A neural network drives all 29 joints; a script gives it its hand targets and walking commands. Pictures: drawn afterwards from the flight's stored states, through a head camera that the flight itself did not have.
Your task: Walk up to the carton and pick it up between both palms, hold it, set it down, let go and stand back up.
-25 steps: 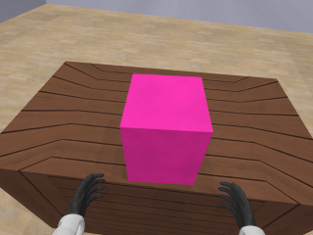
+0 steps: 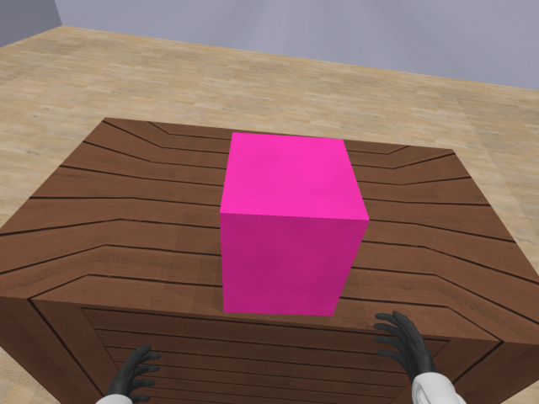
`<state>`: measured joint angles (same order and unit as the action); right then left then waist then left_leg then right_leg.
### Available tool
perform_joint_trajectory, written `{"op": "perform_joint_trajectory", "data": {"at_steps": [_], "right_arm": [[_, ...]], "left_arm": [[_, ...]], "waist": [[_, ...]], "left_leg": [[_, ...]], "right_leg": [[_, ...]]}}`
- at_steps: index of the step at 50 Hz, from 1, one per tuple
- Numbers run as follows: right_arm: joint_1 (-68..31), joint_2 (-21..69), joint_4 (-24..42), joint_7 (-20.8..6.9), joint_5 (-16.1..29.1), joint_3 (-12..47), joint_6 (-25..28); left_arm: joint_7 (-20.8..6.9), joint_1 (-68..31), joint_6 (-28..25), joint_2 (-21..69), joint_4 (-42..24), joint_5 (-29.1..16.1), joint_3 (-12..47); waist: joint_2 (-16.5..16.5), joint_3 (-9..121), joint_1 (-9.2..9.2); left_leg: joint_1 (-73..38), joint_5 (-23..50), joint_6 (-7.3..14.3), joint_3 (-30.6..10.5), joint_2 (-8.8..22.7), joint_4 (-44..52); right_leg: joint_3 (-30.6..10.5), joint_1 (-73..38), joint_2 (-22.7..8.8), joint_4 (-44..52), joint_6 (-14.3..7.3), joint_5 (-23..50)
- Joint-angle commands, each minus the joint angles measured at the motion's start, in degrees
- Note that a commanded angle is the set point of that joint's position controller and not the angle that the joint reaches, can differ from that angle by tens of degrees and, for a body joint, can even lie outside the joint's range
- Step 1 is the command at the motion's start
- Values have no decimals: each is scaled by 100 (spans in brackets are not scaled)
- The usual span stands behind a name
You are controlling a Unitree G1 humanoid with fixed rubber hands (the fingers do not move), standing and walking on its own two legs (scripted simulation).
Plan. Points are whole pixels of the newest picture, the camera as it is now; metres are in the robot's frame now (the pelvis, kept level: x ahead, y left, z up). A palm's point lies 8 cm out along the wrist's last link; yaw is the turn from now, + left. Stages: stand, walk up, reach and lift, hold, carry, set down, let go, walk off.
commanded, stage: let go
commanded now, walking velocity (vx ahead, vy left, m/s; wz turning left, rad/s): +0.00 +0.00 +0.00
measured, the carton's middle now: (283, 225) +0.43 -0.02 +0.05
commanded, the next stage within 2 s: stand in 0.22 s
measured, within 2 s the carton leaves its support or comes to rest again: neither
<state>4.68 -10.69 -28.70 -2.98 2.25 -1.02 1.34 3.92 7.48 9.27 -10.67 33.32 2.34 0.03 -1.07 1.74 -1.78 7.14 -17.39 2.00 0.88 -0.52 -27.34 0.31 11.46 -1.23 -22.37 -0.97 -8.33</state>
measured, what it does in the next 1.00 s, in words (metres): stands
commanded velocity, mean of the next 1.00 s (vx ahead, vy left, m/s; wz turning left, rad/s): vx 0.00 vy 0.00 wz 0.00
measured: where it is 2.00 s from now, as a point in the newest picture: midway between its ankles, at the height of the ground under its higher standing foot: outside the picture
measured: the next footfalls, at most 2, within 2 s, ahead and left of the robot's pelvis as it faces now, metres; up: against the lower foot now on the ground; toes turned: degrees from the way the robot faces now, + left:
none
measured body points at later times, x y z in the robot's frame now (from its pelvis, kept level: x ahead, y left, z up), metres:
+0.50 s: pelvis +0.00 -0.01 +0.00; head +0.03 -0.02 +0.45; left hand +0.00 +0.27 -0.12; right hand +0.12 -0.26 -0.13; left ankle -0.02 +0.09 -0.74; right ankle +0.00 -0.14 -0.74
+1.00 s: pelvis +0.01 -0.02 +0.00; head +0.02 -0.03 +0.45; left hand +0.07 +0.22 -0.14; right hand +0.04 -0.27 -0.14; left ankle -0.02 +0.09 -0.74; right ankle +0.00 -0.14 -0.74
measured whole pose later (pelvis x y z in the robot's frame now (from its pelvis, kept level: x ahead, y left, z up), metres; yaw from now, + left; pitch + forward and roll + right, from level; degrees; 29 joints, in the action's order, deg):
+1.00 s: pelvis +0.01 -0.02 +0.00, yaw -1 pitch +2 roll +0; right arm 20.0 -13.3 -51.2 1.3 -1.5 -0.9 1.0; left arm 0.7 17.0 -1.2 -11.9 53.5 1.2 0.2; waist 1.2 1.8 -0.9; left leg 11.4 -17.3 0.8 1.3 0.1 -26.6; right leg -1.6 13.5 0.8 -26.3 -0.2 -14.9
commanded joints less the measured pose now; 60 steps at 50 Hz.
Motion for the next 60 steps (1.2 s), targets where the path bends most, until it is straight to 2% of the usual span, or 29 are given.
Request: {"op": "perform_joint_trajectory", "data": {"at_steps": [1, 2, 4, 11, 12, 13, 14, 16, 18, 20, 22, 23, 25, 28, 29, 30, 31, 32, 34, 39, 42, 46, 47, 48, 51, 54, 58, 59, 60], "right_arm": [[83, -856, -1194, 169, -219, -329, -1095], [105, -861, -1291, 148, -151, -307, -1075], [183, -1084, -1579, 57, -276, -510, -1058], [446, -1067, -1751, -13, -350, -600, -680], [385, -1150, -940, 96, -510, -360, -344], [555, -1308, -918, 144, -501, -453, -231], [513, -1468, -778, 196, -531, -494, -126], [518, -1166, -702, 246, -509, -401, -8], [292, -1255, -573, 264, -507, -388, 13], [154, -1041, -466, 207, -455, -321, 54], [367, -1070, -563, 189, -429, -375, 90], [707, -919, -630, 208, -439, -323, 106], [1000, -1130, -873, 269, -471, -361, 113], [1259, -874, -1096, 274, -453, -287, 126], [1325, -898, -1204, 322, -454, -283, 112], [1228, -932, -1212, 346, -441, -255, 107], [1238, -908, -1269, 343, -418, -239, 84], [1515, -998, -1356, 347, -401, -280, 73], [1563, -850, -1517, 379, -413, -228, 36], [1732, -875, -1722, 444, -408, -181, 21], [1662, -798, -1760, 411, -377, -170, 83], [1841, -1003, -1987, 470, -375, -172, 75], [1788, -1033, -2050, 473, -364, -155, 16], [1886, -1022, -2045, 469, -385, -156, 28], [1926, -831, -2143, 468, -337, -93, 27], [1895, -800, -2286, 456, -361, -87, -17], [2158, -706, -2606, 454, -364, -12, -64], [2028, -617, -2637, 475, -367, -11, -68], [2014, -662, -2603, 481, -366, -32, -73]], "left_arm": [[-23, -562, 57, -364, -423, -66, -166], [-37, -614, 29, -399, -545, -78, -139], [-40, -680, -28, -452, -488, 9, -140], [-216, -537, -503, -658, -519, 4, -176], [-380, 811, -840, -974, 98, 118, -333], [-476, 978, -932, -1023, 285, 140, -348], [-512, 824, -1038, -978, 285, 148, -318], [-586, 948, -1171, -897, 368, 142, -329], [-654, 1417, -1182, -814, 573, 149, -295], [-659, 1247, -1286, -870, 483, 116, -289], [-603, 1025, -1450, -873, 418, 87, -205], [-511, 1066, -1484, -1212, 549, 45, -281], [-467, 1381, -1459, -1224, 750, 13, -326], [-372, 1577, -1400, -991, 992, -3, -272], [-327, 1895, -1358, -1095, 1106, -28, -292], [-304, 1711, -1320, -1057, 1173, -40, -260], [-332, 1862, -1288, -1155, 1182, -33, -293], [-339, 1727, -1248, -1171, 1218, -46, -315], [-339, 1922, -1173, -897, 1360, -40, -245], [-303, 1664, -1111, -946, 1514, -66, -254], [-239, 1748, -1118, -803, 1744, -105, -197], [-266, 1366, -1096, -730, 1795, -145, -154], [-316, 1348, -1102, -637, 1829, -148, -93], [-311, 1252, -1114, -753, 1844, -143, -114], [-250, 1501, -1062, -780, 2214, -104, -143], [-293, 1565, -1011, -517, 2385, -81, -71], [-280, 1365, -979, -733, 2454, -91, -108], [-300, 1558, -1007, -619, 2508, -104, -87], [-277, 1457, -1014, -668, 2561, -82, -59]], "waist": [[698, -946, 108], [812, -851, 194], [1051, -1016, -10], [849, -661, -85], [872, -1227, 250], [922, -1454, 195], [1150, -1478, 164], [1037, -1024, 260], [723, -398, 422], [739, 39, 361], [205, 379, 151], [-661, 692, 26], [-1080, 890, 124], [-149, 821, 127], [-31, 1003, 219], [-310, 775, 185], [-38, 877, 291], [-312, 571, 163], [312, 17, 222], [388, 203, 225], [-118, 242, 232], [320, 35, 136], [107, -160, 191], [405, -65, 87], [68, -62, 159], [-83, -398, 181], [180, -492, 95], [342, -481, 207], [-40, -546, 114]], "left_leg": [[1995, -364, -83, -382, 284, 1091], [1950, -511, -89, -415, 321, 1142], [2218, -999, -197, -564, 388, 1281], [2021, -764, -121, -359, 255, 1077], [1825, -1740, 147, -921, 504, 1291], [2014, -2618, 271, -1228, 715, 1650], [2126, -2481, 358, -1407, 882, 1771], [2048, -2189, 524, -1388, 931, 1616], [1512, -1739, 651, -1241, 934, 1436], [1132, -1223, 477, -1102, 715, 993], [658, 154, 274, -873, 482, 246], [623, 732, 173, -723, 266, 90], [-84, 859, 105, -635, 250, -117], [151, 1825, 142, -643, 457, -74], [-94, 2124, 232, -714, 514, -68], [158, 2179, 198, -708, 536, -59], [370, 2004, 161, -629, 444, -148], [532, 1757, 135, -691, 452, -17], [585, 1728, 108, -617, 480, 100], [525, 1900, 134, -697, 584, 304], [407, 2104, 145, -653, 541, 168], [355, 1954, 104, -568, 535, 271], [288, 1802, 51, -572, 498, 255], [316, 1701, 71, -612, 535, 350], [266, 1815, 109, -654, 533, 391], [537, 1053, 114, -663, 519, 567], [664, 560, 114, -694, 517, 825], [457, 626, 94, -649, 480, 745], [509, 572, 84, -687, 495, 761]], "right_leg": [[-31, -922, 127, -30, -250, -324], [-39, -975, 146, -71, -236, -370], [-18, -1017, 180, -146, -276, -314], [-139, -1114, 32, -41, -256, -495], [-421, 455, -340, 79, -69, -1304], [-198, 723, -86, -111, -8, -1739], [-112, 535, -94, -393, 58, -1150], [-42, 294, -84, -902, 34, -630], [48, 335, 13, -1102, -16, -406], [-258, 200, -178, -331, -74, -173], [-863, 68, -638, -103, -213, 1132], [-945, -230, -679, -265, -259, 1702], [-1171, 401, -663, -35, -366, 1593], [-850, 56, -512, -436, -302, 1716], [-821, 80, -427, -504, -234, 1632], [-788, 47, -406, -449, -262, 1719], [-808, -95, -443, -412, -248, 1694], [-776, -37, -414, -418, -238, 1435], [-788, 398, -403, -376, -218, 1212], [-721, 52, -273, -372, -154, 874], [-781, -139, -381, -325, -203, 1565], [-857, 76, -363, -185, -243, 1274], [-867, 364, -350, -105, -255, 1116], [-793, 218, -318, -130, -229, 867], [-786, 119, -301, -47, -222, 786], [-770, 71, -276, 111, -179, 596], [-710, 117, -259, 143, -152, 53], [-850, 318, -281, 221, -188, -57], [-736, 280, -212, 269, -138, -97]]}}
